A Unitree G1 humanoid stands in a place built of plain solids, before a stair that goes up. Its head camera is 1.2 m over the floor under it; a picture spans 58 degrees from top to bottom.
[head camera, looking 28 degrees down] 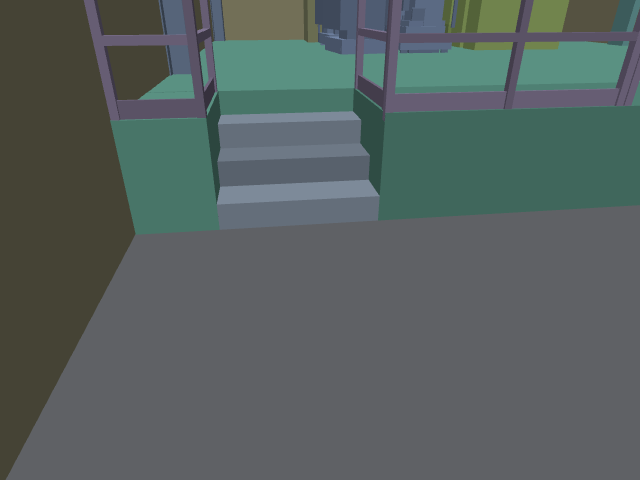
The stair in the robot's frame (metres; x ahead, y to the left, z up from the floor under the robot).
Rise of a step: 0.17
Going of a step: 0.30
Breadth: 1.02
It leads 8 degrees to the left of straight ahead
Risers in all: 4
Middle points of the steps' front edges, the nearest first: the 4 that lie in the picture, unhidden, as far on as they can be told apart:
2.46 0.12 0.17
2.75 0.16 0.34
3.05 0.20 0.51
3.35 0.24 0.68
